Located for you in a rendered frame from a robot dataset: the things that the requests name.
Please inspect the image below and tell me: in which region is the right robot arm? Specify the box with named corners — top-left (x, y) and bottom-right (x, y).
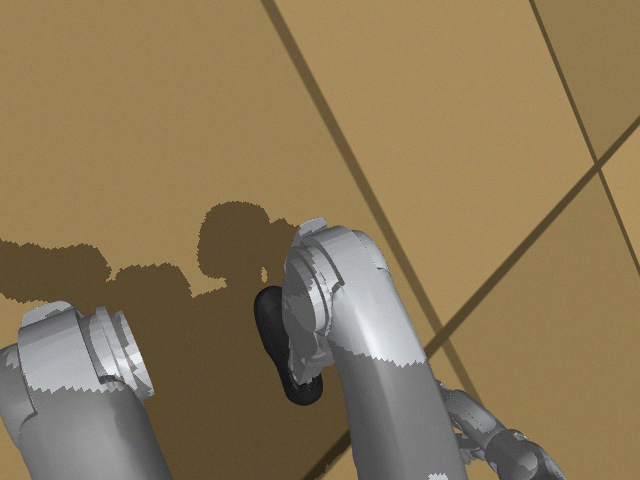
top-left (484, 429), bottom-right (567, 480)

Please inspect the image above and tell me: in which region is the right robot hand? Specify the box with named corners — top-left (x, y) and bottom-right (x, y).
top-left (436, 379), bottom-right (507, 465)

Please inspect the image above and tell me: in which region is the right robot foot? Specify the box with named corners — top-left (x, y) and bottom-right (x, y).
top-left (254, 286), bottom-right (323, 406)

